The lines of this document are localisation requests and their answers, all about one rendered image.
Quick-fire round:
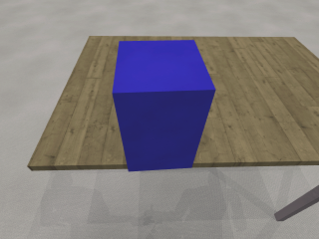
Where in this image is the carton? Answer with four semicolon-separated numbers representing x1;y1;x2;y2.
112;40;216;172

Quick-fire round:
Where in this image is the table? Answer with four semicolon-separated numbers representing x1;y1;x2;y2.
27;36;319;221

